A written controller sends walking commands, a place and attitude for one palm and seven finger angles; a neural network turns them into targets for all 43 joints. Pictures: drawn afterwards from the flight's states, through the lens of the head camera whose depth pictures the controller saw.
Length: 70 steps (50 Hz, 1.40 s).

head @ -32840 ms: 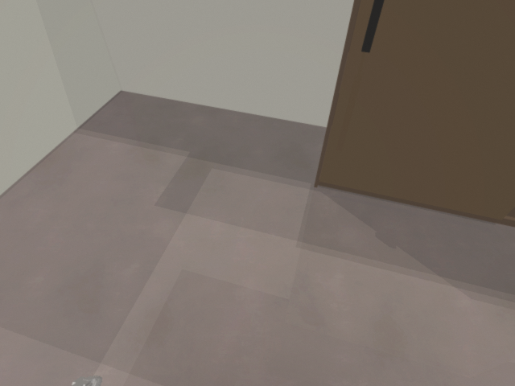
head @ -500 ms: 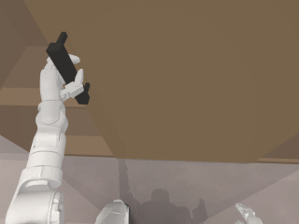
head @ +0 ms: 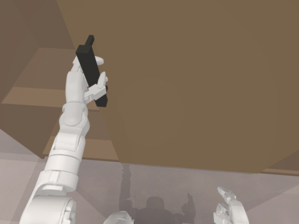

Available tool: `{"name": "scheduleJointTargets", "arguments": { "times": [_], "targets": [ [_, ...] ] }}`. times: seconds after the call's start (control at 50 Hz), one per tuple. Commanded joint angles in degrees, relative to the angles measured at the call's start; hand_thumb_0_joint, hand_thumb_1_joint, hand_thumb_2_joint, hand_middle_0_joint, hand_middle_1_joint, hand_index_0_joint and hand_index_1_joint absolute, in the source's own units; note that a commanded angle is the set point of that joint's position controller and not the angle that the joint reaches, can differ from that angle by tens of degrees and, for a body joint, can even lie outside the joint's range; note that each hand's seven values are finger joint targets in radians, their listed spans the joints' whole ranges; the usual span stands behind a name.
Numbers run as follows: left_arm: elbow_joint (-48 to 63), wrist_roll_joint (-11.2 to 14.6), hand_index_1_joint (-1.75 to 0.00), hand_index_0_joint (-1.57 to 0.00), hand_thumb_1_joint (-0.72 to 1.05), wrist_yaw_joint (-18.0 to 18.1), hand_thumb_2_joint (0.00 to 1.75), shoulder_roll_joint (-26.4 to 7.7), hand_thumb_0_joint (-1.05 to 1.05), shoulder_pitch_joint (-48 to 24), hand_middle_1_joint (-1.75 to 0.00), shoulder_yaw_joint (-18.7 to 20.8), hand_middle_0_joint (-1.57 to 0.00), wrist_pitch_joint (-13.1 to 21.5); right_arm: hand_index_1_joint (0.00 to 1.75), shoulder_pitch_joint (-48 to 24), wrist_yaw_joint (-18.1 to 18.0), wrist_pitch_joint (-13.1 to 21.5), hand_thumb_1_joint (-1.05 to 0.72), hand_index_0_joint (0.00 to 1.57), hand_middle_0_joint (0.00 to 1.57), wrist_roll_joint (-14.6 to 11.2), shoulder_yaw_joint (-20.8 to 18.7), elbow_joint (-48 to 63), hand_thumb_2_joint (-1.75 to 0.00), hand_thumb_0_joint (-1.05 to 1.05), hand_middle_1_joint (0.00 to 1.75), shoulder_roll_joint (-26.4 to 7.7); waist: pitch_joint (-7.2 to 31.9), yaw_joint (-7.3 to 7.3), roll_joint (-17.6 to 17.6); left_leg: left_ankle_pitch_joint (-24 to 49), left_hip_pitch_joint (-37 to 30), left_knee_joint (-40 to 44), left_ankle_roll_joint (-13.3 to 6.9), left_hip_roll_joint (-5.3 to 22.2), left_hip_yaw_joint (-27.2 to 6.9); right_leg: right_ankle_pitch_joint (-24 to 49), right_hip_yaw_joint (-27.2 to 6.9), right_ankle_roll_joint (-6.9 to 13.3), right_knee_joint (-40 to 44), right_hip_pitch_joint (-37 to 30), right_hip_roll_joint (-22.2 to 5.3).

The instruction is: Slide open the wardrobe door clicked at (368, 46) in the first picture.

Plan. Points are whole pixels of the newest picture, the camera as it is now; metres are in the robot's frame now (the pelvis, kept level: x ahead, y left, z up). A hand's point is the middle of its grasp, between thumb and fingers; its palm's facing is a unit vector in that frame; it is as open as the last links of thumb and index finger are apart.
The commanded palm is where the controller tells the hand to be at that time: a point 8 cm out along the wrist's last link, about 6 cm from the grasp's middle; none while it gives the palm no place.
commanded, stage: stop walking and hold the door there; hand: left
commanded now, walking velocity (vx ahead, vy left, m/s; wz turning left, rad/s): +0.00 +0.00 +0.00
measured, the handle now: (96, 74) +0.45 +0.20 +0.12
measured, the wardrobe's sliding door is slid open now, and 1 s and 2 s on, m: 0.54 0.54 0.54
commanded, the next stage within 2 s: loosen the grip on the handle in 0.18 s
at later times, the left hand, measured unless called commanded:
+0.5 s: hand (99, 87) +0.40 +0.18 +0.12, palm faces +0.23 -0.96 -0.13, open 8.1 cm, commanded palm +0.37 +0.22 +0.12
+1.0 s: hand (100, 89) +0.41 +0.18 +0.10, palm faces +0.21 -0.97 -0.12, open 14.6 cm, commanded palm +0.38 +0.23 +0.10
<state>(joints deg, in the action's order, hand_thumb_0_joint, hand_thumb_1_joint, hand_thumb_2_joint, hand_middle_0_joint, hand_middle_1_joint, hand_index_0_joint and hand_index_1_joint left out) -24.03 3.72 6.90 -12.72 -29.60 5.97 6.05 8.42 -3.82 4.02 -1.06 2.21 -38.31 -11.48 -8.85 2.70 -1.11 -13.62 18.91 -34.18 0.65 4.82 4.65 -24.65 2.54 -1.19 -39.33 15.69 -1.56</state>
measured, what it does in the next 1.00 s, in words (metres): stands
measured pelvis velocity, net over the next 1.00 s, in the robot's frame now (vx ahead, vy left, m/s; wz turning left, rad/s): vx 0.00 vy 0.00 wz -0.05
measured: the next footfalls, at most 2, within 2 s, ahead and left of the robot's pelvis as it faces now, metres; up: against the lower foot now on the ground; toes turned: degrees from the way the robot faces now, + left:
none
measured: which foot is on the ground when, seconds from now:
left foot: down 0.00-1.00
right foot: down 0.00-1.00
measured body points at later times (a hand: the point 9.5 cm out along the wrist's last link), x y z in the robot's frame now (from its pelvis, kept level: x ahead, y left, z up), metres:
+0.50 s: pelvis -0.02 -0.01 +0.00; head -0.02 -0.01 +0.45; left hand +0.38 +0.23 +0.13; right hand +0.10 -0.28 -0.10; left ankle +0.05 +0.13 -0.73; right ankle -0.01 -0.13 -0.73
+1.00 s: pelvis +0.00 +0.00 -0.01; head +0.02 +0.00 +0.44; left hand +0.39 +0.23 +0.11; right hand +0.08 -0.26 -0.12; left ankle +0.05 +0.13 -0.73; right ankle -0.01 -0.13 -0.73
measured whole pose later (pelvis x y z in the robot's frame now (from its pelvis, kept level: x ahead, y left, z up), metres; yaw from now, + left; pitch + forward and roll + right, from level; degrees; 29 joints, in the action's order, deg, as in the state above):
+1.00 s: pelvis +0.00 +0.00 -0.01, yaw -3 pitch +5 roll +0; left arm -37.5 2.2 5.0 -15.5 -27.2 13.2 13.7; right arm 18.5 -2.6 6.6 -0.8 -0.2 -40.8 -14.0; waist 3.2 -1.6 -0.6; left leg -15.3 28.0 -38.5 0.7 3.0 2.0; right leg -20.3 0.4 -0.7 -38.7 23.2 -0.8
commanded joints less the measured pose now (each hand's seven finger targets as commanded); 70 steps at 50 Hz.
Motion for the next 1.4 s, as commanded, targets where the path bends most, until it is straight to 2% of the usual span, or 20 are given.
{"name": "scheduleJointTargets", "arguments": {
  "times": [0.0,0.04,0.08,0.24,0.26,0.28,0.3,0.34,0.4,0.44,0.5,0.64,0.66,0.7,0.8,0.92,0.96,1.04,1.24,1.38],
  "targets": [
    [13.51,-1.9,-1.4,-0.45,0.9,-2.2,0.9,-5.24,0.0,-20.58,-1.4,-3.83,-0.45,4.77,0.3,-1.16,-0.47,1.73,-0.9,0.2,0.2,-0.6,-3.35,7.51,-0.9,0.0,0.3,-8.51,25.94,-2.87,-3.89,23.69,-15.53,1.41,-4.05,8.69,-5.72,21.26,-2.88,0.76,12.57,-5.49,-2.79],
    [10.18,-1.79,-1.4,-0.45,0.9,-2.04,0.9,-7.29,0.0,-18.5,-1.4,-3.03,-0.45,4.09,0.3,-1.14,-1.15,1.42,-0.9,0.2,0.2,-0.52,-3.08,7.48,-0.9,0.0,0.3,-8.14,24.7,-3.74,-0.56,13.67,-9.31,3.12,-0.59,4.35,-1.88,29.95,-4.21,1.21,11.37,-8.07,-6.23],
    [9.31,-1.02,-1.4,-0.45,0.9,-1.7,0.9,-9.24,0.0,-18.68,-1.4,-0.84,-0.45,3.97,0.3,-1.09,-1.45,0.68,-0.9,0.2,0.2,-1.07,-3.55,7.34,-0.9,0.0,0.3,-8.34,25.06,-2.94,5.78,12.18,-10.02,1.23,-0.21,3.41,-1.71,31.37,-7.11,2.13,11.45,-6.5,-7.64],
    [5.46,-0.68,-1.4,-0.45,0.9,-1.55,0.9,-7.66,0.0,-18.71,-1.4,-2.4,-0.45,4.76,0.3,-1.13,-2.34,-0.78,-0.9,0.2,0.2,-1.0,-3.59,6.59,-0.9,0.0,0.3,-9.21,23.34,-3.04,0.5,12.6,-10.24,6.13,-2.2,5.81,-4.44,19.78,-3.44,0.56,11.49,-4.44,-4.1],
    [6.73,-6.51,-1.4,-0.45,0.9,-1.11,0.9,-46.43,0.0,-48.56,-1.4,29.13,-0.45,6.17,0.3,2.86,-0.36,1.58,-0.9,0.2,0.2,0.15,-9.87,6.39,-0.9,0.0,0.3,-12.6,19.13,0.42,11.52,14.14,-10.53,2.82,-3.3,3.5,-1.36,31.11,-9.94,1.5,17.96,-0.31,-3.72],
    [-15.14,-6.18,-1.4,-0.45,0.78,-3.85,0.84,-14.49,0.0,-37.19,-1.4,6.98,-0.45,0.64,0.3,2.76,0.16,4.66,-0.9,0.2,0.2,0.23,-5.78,4.33,-0.9,0.0,0.3,-10.36,34.49,-7.9,14.21,24.17,-11.1,9.06,-2.42,-4.3,-1.59,43.52,-0.41,3.55,5.47,-6.28,1.94],
    [-10.79,-3.36,-1.4,-0.45,0.66,-5.43,0.78,-9.54,0.0,-27.25,-1.4,10.8,-0.45,0.7,0.3,7.89,0.63,5.23,-0.9,0.2,0.2,-1.66,-8.04,3.36,-0.9,0.0,0.3,-11.21,36.93,-4.72,11.09,29.8,-14.25,4.24,-1.6,-2.87,-2.14,38.84,1.75,2.15,5.4,-0.95,1.58],
    [-8.91,-1.15,-1.4,-0.45,0.42,-4.39,0.67,-14.36,0.0,-23.77,-1.4,13.91,-0.45,3.19,0.3,6.31,0.84,4.29,-0.9,0.2,0.2,-0.83,-6.6,2.42,-0.9,0.0,0.3,-10.75,32.24,-2.5,-9.02,22.69,-16.25,2.23,-0.34,-3.61,-0.78,29.5,0.21,1.82,8.15,1.31,0.65],
    [-7.71,-4.4,-1.4,-0.45,0.05,-2.1,0.49,-9.55,0.0,-30.12,-1.4,5.24,-0.45,7.68,0.3,6.29,1.69,4.9,-0.9,0.2,0.2,-0.57,-5.97,3.64,-0.9,0.0,0.3,-10.07,22.74,-6.08,0.94,3.65,-7.37,3.66,-1.45,-3.29,-1.93,13.23,0.15,1.68,10.37,9.87,1.61],
    [-9.11,-4.58,-1.4,-0.45,-0.19,-1.3,0.37,-14.42,0.0,-30.38,-1.4,8.71,-0.45,10.53,0.3,5.86,1.7,5.03,-0.9,0.2,0.2,-0.62,-5.92,4.02,-0.9,0.0,0.3,-10.81,21.82,-5.2,2.44,-1.65,-4.5,3.98,-1.73,-3.38,-2.01,8.2,-0.7,1.88,10.7,9.62,1.49],
    [-11.54,-3.22,-1.37,-0.42,-0.55,-2.15,0.2,-14.98,0.0,-33.87,-1.37,7.19,-0.42,12.71,0.3,5.24,1.33,5.73,-0.9,0.2,0.2,-1.06,-5.36,4.76,-0.9,0.0,0.3,-10.83,21.58,-5.51,2.69,-8.32,-2.05,3.99,-1.91,-4.03,-1.27,0.1,-2.28,1.65,11.67,11.28,1.53],
    [-13.17,-2.51,-1.25,-0.33,-0.55,-1.86,0.2,-13.75,0.0,-35.63,-1.25,5.76,-0.33,13.93,0.3,7.16,1.15,6.78,-0.9,0.2,0.2,-0.81,-5.31,3.97,-0.9,0.0,0.3,-11.47,23.63,-6.08,1.31,-12.09,-0.89,2.79,-2.2,-4.46,-3.29,-1.88,-2.28,1.8,10.31,13.19,1.99],
    [-15.69,-2.69,-1.23,-0.32,-0.55,-1.79,0.2,-21.35,0.0,-28.43,-1.23,12.91,-0.32,13.64,0.3,8.1,0.95,6.39,-0.9,0.2,0.2,-0.59,-5.72,3.92,-0.9,0.0,0.3,-12.25,24.95,-3.53,4.37,-10.66,0.74,2.68,-2.36,-4.42,-3.3,-1.99,-2.7,1.92,10.53,10.33,1.87],
    [-10.26,-1.87,-1.2,-0.29,-0.55,-2.83,0.2,-16.02,0.0,-30.2,-1.2,7.52,-0.29,13.51,0.3,6.62,0.88,6.24,-0.9,0.2,0.2,-0.8,-5.03,5.34,-0.9,0.0,0.3,-11.26,24.87,-4.62,1.02,-9.11,0.09,2.35,-2.53,-4.62,-2.44,-0.39,-2.79,1.74,10.43,10.38,1.8],
    [-4.95,-0.96,-1.15,-0.25,-0.55,-1.97,0.2,-17.08,0.0,-25.82,-1.15,10.04,-0.25,12.56,0.3,8.0,0.62,5.92,-0.9,0.2,0.2,-0.34,-5.51,4.74,-0.9,0.0,0.3,-11.36,27.05,-4.26,0.72,0.05,-2.35,0.79,-2.56,-4.06,-2.54,9.23,-1.85,1.77,8.77,8.68,2.47],
    [2.89,-1.03,-1.15,-0.25,-0.55,-1.12,0.2,-12.68,0.0,-19.98,-1.15,7.58,-0.25,10.72,0.3,8.06,1.01,5.55,-0.9,0.2,0.2,-0.17,-5.78,5.4,-0.9,0.0,0.3,-10.74,29.33,-3.86,-1.14,8.7,-6.17,-0.16,-2.02,-3.52,-3.1,17.57,-0.4,1.97,6.42,7.8,2.9],
    [-5.69,-1.7,-1.15,-0.25,-0.55,-0.88,0.2,-14.65,0.0,-17.15,-1.15,9.83,-0.25,9.63,0.3,9.31,0.9,4.49,-0.9,0.2,0.2,-0.03,-5.27,4.44,-0.9,0.0,0.3,-11.32,22.62,-4.62,3.68,5.36,-0.89,-0.4,-2.08,-3.71,-3.39,15.58,-0.22,1.58,6.8,10.21,2.52],
    [-1.08,-2.59,-1.15,-0.25,-0.55,-1.31,0.2,-19.23,0.0,-20.65,-1.15,12.67,-0.25,10.48,0.3,8.55,0.27,3.3,-0.9,0.2,0.2,0.27,-5.32,5.46,-0.9,0.0,0.3,-11.11,28.62,-3.68,-0.44,7.53,-3.47,-1.12,-2.16,-3.91,-3.44,17.2,-0.91,2.05,5.61,8.05,2.42],
    [-0.42,-0.24,-1.15,-0.25,-0.55,-4.88,0.2,-21.29,0.0,-17.53,-1.15,15.08,-0.25,9.86,0.3,7.88,-0.29,1.75,-0.9,0.2,0.2,-0.2,-4.76,6.72,-0.9,0.0,0.3,-10.96,27.19,-3.75,1.45,10.88,-2.33,-2.29,-2.28,-3.99,-3.24,22.08,-0.86,1.91,5.29,6.51,2.55],
    [1.25,2.17,-1.15,-0.25,-0.55,-10.66,0.2,-21.51,0.0,-15.15,-1.15,14.65,-0.25,11.56,0.3,8.22,-0.62,2.07,-0.9,0.2,0.2,-0.74,-5.3,6.54,-0.9,0.0,0.3,-11.39,28.98,-3.99,-2.71,11.3,-4.63,-3.02,-2.27,-3.96,-3.6,21.51,-0.96,2.15,5.15,8.14,3.13]
  ]
}}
